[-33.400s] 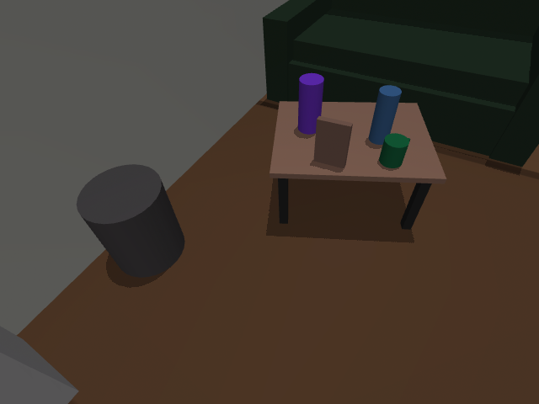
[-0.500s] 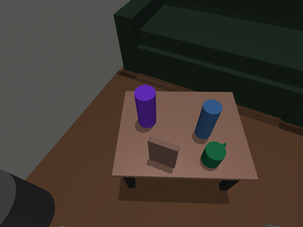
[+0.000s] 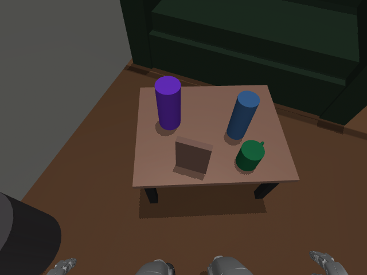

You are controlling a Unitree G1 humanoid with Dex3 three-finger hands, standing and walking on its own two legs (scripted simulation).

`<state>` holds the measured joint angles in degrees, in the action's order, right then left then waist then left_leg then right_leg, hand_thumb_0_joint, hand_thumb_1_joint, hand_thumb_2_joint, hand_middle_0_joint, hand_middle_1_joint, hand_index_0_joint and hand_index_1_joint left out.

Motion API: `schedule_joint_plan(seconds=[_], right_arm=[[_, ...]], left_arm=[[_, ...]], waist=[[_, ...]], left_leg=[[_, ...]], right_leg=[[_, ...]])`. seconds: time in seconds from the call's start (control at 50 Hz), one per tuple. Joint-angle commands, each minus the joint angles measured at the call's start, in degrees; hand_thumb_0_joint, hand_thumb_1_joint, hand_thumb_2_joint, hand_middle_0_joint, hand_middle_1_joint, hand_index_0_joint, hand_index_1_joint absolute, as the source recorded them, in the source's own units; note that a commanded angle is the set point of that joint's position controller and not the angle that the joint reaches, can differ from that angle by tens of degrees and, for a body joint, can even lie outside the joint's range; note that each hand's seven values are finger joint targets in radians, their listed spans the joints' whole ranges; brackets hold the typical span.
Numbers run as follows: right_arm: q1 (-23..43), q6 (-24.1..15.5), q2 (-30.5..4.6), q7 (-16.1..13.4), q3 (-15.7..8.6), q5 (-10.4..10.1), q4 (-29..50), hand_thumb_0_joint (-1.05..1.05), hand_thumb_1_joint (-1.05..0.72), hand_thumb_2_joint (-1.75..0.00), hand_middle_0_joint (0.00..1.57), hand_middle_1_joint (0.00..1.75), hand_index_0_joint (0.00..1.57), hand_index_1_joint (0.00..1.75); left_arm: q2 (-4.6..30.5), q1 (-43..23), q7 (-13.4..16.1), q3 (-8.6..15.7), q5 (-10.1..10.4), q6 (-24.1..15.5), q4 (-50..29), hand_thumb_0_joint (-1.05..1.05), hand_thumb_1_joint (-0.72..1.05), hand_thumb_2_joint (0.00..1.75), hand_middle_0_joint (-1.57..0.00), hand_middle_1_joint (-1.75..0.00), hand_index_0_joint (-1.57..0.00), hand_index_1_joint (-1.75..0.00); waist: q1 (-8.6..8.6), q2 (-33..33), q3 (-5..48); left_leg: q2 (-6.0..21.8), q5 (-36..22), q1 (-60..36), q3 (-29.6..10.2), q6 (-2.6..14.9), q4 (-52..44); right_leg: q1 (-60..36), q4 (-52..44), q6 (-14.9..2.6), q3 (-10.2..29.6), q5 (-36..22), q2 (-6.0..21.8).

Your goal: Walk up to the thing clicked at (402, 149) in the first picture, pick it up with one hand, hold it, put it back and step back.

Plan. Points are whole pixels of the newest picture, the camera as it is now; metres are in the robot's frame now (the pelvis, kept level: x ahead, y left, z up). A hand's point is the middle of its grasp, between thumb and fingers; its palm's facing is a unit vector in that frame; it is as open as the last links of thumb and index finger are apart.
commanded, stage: step back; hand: right
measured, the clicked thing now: (252, 153) +0.55 -0.27 -0.35
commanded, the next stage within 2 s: none
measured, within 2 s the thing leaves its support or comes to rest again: neither
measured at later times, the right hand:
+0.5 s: hand out of the picture -0.02 -0.29 -0.16, palm faces -0.13 +0.90 -0.42, open 7.3 cm
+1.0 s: hand out of the picture -0.13 -0.32 -0.16, palm faces -0.04 +0.92 -0.38, open 7.3 cm
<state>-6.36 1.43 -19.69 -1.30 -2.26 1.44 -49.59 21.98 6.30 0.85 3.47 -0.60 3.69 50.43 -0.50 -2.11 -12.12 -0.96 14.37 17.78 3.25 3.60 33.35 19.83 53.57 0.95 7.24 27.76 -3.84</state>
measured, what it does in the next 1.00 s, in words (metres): walks backwards: right foot, then left foot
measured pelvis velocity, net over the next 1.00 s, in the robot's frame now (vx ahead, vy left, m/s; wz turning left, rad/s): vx -0.28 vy -0.06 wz -0.01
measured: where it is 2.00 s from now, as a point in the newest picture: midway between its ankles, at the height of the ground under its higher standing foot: outside the picture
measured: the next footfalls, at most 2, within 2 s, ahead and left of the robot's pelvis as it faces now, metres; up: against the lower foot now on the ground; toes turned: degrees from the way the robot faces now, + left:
right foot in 0.10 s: -0.01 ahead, -0.13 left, +0.00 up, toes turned +2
left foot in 0.50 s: -0.10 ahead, +0.11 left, +0.00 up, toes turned +1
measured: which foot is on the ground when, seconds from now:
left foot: down 0.00-0.14, up 0.16-0.48, down 0.50-0.94, up 0.96-1.00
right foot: up 0.00-0.08, down 0.10-0.54, up 0.56-0.88, down 0.90-1.00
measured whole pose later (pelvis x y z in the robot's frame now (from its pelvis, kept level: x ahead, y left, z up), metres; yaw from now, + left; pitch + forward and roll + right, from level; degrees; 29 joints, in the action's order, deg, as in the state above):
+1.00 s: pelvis -0.28 -0.06 -0.01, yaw +0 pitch -3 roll +0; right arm -4.8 3.9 -23.8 -1.4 -3.4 0.8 -47.7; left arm 20.2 14.1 -1.0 3.6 -2.2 2.7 50.2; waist 2.6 3.4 -9.1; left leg -0.5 23.7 29.4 -6.2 -0.6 48.1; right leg 13.5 38.4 -1.3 1.9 22.5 -1.4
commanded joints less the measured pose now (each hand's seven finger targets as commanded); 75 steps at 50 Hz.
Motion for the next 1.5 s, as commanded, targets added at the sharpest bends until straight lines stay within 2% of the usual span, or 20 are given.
schedule_joint_plan(seconds=[0.0, 0.08, 0.14, 0.22, 0.36, 0.48, 0.52, 0.56, 0.62, 0.78, 0.88, 0.92, 0.94, 1.02, 1.2, 1.28, 1.32, 1.34, 1.4, 1.48], right_arm=[[-2.62, -0.43, -16.33, -0.47, -4.63, -0.29, 4.30, 0.00, -0.90, -0.90, 0.20, 0.30, 0.20, 0.30], [2.10, 0.16, -16.23, 0.09, -4.32, -1.10, 5.34, 0.00, -0.90, -0.90, 0.20, 0.30, 0.20, 0.30], [2.84, 0.44, -13.47, -0.45, -3.96, -1.52, 5.59, 0.00, -0.90, -0.90, 0.20, 0.30, 0.20, 0.30], [-3.59, 0.09, -13.04, -0.30, -3.00, -2.04, 2.43, 0.00, -0.90, -0.90, 0.20, 0.30, 0.20, 0.30], [-2.93, -1.12, -12.18, -1.12, -2.22, -1.11, 4.65, 0.00, -0.90, -0.90, 0.20, 0.30, 0.20, 0.30], [-9.83, -1.57, -13.71, -0.40, -4.00, -0.03, 2.39, 0.00, -0.90, -0.90, 0.20, 0.30, 0.20, 0.30], [-6.52, -1.45, -22.26, 0.04, -5.73, 0.79, 3.89, 0.00, -0.90, -0.90, 0.20, 0.30, 0.20, 0.30], [-2.20, -1.85, -23.05, -0.31, -5.86, 0.91, 4.89, 0.00, -0.90, -0.90, 0.20, 0.30, 0.20, 0.30], [3.50, -1.68, -16.43, -0.52, -3.92, 1.01, 6.60, 0.00, -0.90, -0.90, 0.20, 0.30, 0.20, 0.30], [-3.08, -0.94, -16.34, -0.27, -4.56, 0.37, 6.40, 0.00, -0.90, -0.90, 0.20, 0.30, 0.20, 0.30], [2.24, 1.16, -17.67, 0.12, -4.56, -0.64, 7.79, 0.00, -0.90, -0.90, 0.20, 0.30, 0.20, 0.30], [4.06, 0.71, -11.87, -0.16, -3.10, -1.59, 9.99, 0.00, -0.90, -0.90, 0.20, 0.30, 0.20, 0.30], [4.20, 0.92, -14.27, -1.14, -4.23, -0.93, 9.19, 0.00, -0.90, -0.90, 0.20, 0.30, 0.20, 0.30], [-3.73, 0.52, -12.81, -0.82, -3.16, -1.67, 4.15, 0.00, -0.90, -0.90, 0.20, 0.30, 0.20, 0.30], [-4.43, -0.77, -11.40, -0.94, -2.56, -0.36, 4.87, 0.00, -0.90, -0.90, 0.20, 0.30, 0.20, 0.30], [-10.45, -0.48, -13.87, -0.55, -4.20, 0.17, 1.90, 0.00, -0.90, -0.90, 0.20, 0.30, 0.20, 0.30], [-4.99, 0.00, -22.58, 0.19, -5.58, 0.45, 3.92, 0.00, -0.90, -0.90, 0.20, 0.30, 0.20, 0.30], [-3.07, -0.19, -24.19, 0.24, -5.97, 1.04, 5.08, 0.00, -0.90, -0.90, 0.20, 0.30, 0.20, 0.30], [1.99, -0.42, -16.12, -0.37, -3.72, 1.45, 6.29, 0.00, -0.90, -0.90, 0.20, 0.30, 0.20, 0.30], [1.74, 0.34, -14.20, 0.22, -3.55, 0.99, 6.08, 0.00, -0.90, -0.90, 0.20, 0.30, 0.20, 0.30]], left_arm=[[9.71, 2.91, 0.30, 3.32, -0.42, -1.90, -4.67, 0.00, 0.90, 0.90, -0.20, -0.30, -0.20, -0.30], [9.84, 10.41, 0.04, 3.83, -1.16, -2.55, -1.91, 0.00, 0.90, 0.90, -0.20, -0.30, -0.20, -0.30], [19.57, 2.42, -0.12, 5.88, -1.83, -2.89, -6.60, 0.00, 0.90, 0.90, -0.20, -0.30, -0.20, -0.30], [11.81, -2.90, 0.50, 4.49, -1.05, -3.27, -9.02, 0.00, 0.90, 0.90, -0.20, -0.30, -0.20, -0.30], [10.93, 4.89, 1.23, 4.39, -1.47, -2.48, -9.79, 0.00, 0.90, 0.90, -0.20, -0.30, -0.20, -0.30], [12.55, 0.54, 0.29, 3.97, -0.40, -0.92, -11.87, 0.00, 0.90, 0.90, -0.20, -0.30, -0.20, -0.30], [9.28, -0.93, 0.21, 3.39, 0.16, -0.98, -12.74, 0.00, 0.90, 0.90, -0.20, -0.30, -0.20, -0.30], [12.64, -2.86, 0.76, 4.88, -0.64, -0.73, -11.61, 0.00, 0.90, 0.90, -0.20, -0.30, -0.20, -0.30], [10.91, 5.37, 0.06, 4.78, 0.41, -0.56, -8.06, 0.00, 0.90, 0.90, -0.20, -0.30, -0.20, -0.30], [9.48, 5.59, -0.23, 3.81, -0.48, -1.97, -7.75, 0.00, 0.90, 0.90, -0.20, -0.30, -0.20, -0.30], [10.46, 15.34, -0.36, 4.20, -1.06, -2.56, -1.62, 0.00, 0.90, 0.90, -0.20, -0.30, -0.20, -0.30], [19.82, 11.33, -0.56, 6.58, -2.00, -2.63, -4.11, 0.00, 0.90, 0.90, -0.20, -0.30, -0.20, -0.30], [24.09, 6.32, -0.41, 7.07, -2.45, -2.45, -6.61, 0.00, 0.90, 0.90, -0.20, -0.30, -0.20, -0.30], [13.35, -3.06, 0.31, 4.83, -1.71, -2.93, -8.63, 0.00, 0.90, 0.90, -0.20, -0.30, -0.20, -0.30], [13.18, 6.48, 1.82, 4.82, -1.22, -1.87, -9.55, 0.00, 0.90, 0.90, -0.20, -0.30, -0.20, -0.30], [12.70, 0.74, 1.26, 3.52, -0.46, -0.87, -11.55, 0.00, 0.90, 0.90, -0.20, -0.30, -0.20, -0.30], [10.61, -0.97, 1.39, 3.02, 0.36, -0.95, -12.07, 0.00, 0.90, 0.90, -0.20, -0.30, -0.20, -0.30], [12.42, -2.38, 1.96, 4.07, -0.34, -0.76, -11.51, 0.00, 0.90, 0.90, -0.20, -0.30, -0.20, -0.30], [11.51, 1.94, 1.12, 4.11, 0.44, -0.43, -7.98, 0.00, 0.90, 0.90, -0.20, -0.30, -0.20, -0.30], [10.12, 5.02, 1.00, 3.38, 0.15, -1.35, -6.23, 0.00, 0.90, 0.90, -0.20, -0.30, -0.20, -0.30]], waist=[[-1.27, 9.79, 17.66], [2.85, 7.05, 17.37], [3.59, -13.79, 9.21], [-0.85, -5.11, 10.53], [4.39, -8.01, 17.00], [0.05, -5.12, 18.69], [-0.15, 14.63, 15.54], [-1.29, 13.51, 11.42], [3.91, 8.53, 10.36], [-1.13, 13.28, 16.54], [3.01, 12.41, 18.78], [3.65, -12.06, 12.10], [5.48, -16.68, 9.15], [-2.33, -6.70, 9.13], [4.10, -10.32, 16.96], [0.24, -3.88, 18.60], [0.20, 16.83, 16.39], [-1.69, 16.51, 14.70], [2.63, 6.79, 11.56], [1.87, 10.80, 10.33]], left_leg=[[15.41, -24.60, -16.30, -15.73, 8.90, -4.94], [13.29, -12.51, -4.04, -13.79, 4.27, -1.24], [-4.33, 21.85, 6.79, -8.74, -4.04, 27.76], [-7.27, 13.86, 10.29, -13.66, -3.56, 34.30], [-2.28, 16.64, 13.10, -8.94, -5.54, 18.14], [0.34, -6.16, -6.49, -5.06, -2.44, -8.90], [19.82, -13.10, -7.29, -30.22, 7.76, -14.46], [26.16, -12.93, 4.06, -36.21, 15.42, -16.32], [14.77, -17.50, -0.24, -16.51, 8.30, -12.11], [15.20, -19.87, -15.99, -14.73, 10.43, -6.35], [11.79, -10.27, -3.33, -12.66, 4.40, -0.44], [-4.73, 14.67, 16.09, -8.07, -2.79, 14.48], [-3.11, 21.29, 11.36, -11.37, -4.67, 28.12], [-6.63, 11.40, 11.15, -12.67, -3.49, 35.09], [-0.79, 15.71, 8.18, -6.21, -4.51, 9.75], [1.44, -5.76, -6.76, -6.44, -1.62, -9.98], [21.05, -19.23, -5.93, -29.83, 10.90, -13.47], [25.30, -18.48, 1.67, -35.50, 15.88, -14.86], [15.59, -23.28, 0.45, -17.94, 9.90, -11.17], [12.92, -18.88, -5.32, -13.88, 9.22, -9.92]], right_leg=[[0.38, -11.16, -0.62, -3.22, -1.68, 2.11], [-11.84, -28.31, -3.44, -3.54, -16.62, 4.52], [0.56, -36.84, -20.45, 26.30, -24.07, 27.24], [-7.03, -30.05, -11.61, 6.22, -40.27, 15.33], [-24.71, -23.91, -14.41, 6.14, -47.83, 17.81], [-9.56, -16.80, -7.94, 2.72, -32.30, 13.89], [6.56, -3.06, -2.58, -5.11, -0.54, -0.88], [3.69, 16.66, -1.87, 4.17, 8.50, 0.15], [7.74, 20.79, -2.34, 4.05, 0.59, -2.89], [4.32, -5.52, 1.50, -1.97, 1.69, 2.20], [-12.16, -32.28, -1.92, -6.69, -13.85, 3.27], [-8.39, -36.31, -8.71, 19.07, -11.24, 19.06], [5.64, -39.81, -17.77, 28.74, -9.15, 28.68], [-1.86, -29.02, -9.35, 1.47, -33.64, 14.45], [-20.92, -21.12, -12.86, 6.16, -46.91, 19.69], [-8.70, -15.03, -7.55, 3.26, -33.41, 16.37], [4.89, 1.44, -2.09, -8.06, 3.79, 0.61], [2.73, 13.17, -1.49, -0.50, 11.42, 0.55], [5.52, 21.11, -2.25, 3.51, 3.34, -1.53], [5.76, 11.11, 0.21, -1.30, 1.49, -0.02]])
